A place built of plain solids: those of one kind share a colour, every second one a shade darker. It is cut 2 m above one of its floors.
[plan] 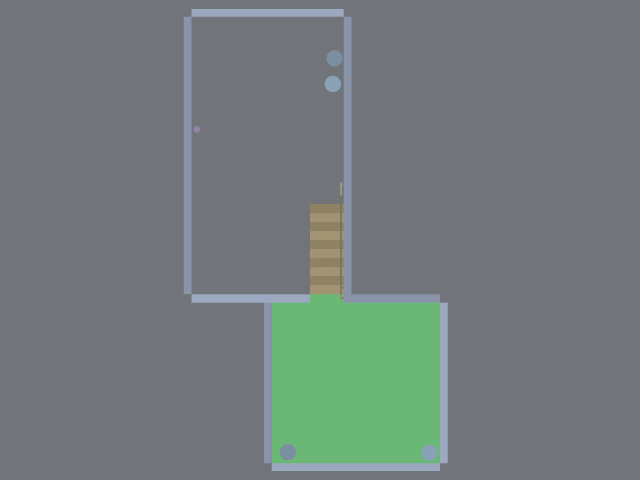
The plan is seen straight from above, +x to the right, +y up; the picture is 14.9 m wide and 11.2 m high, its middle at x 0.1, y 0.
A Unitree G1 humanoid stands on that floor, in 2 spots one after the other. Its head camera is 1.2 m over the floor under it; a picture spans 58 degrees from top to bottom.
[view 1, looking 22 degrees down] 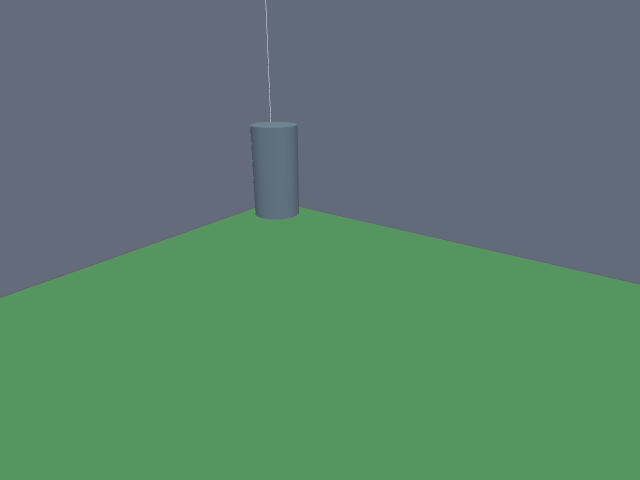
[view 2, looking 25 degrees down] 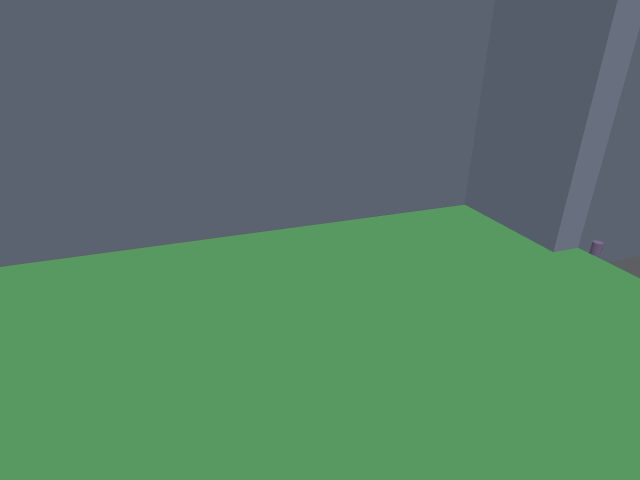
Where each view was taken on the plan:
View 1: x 0.22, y -2.26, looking -54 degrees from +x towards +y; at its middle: floor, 3.20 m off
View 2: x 1.66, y -3.61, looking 161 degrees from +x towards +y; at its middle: floor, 2.84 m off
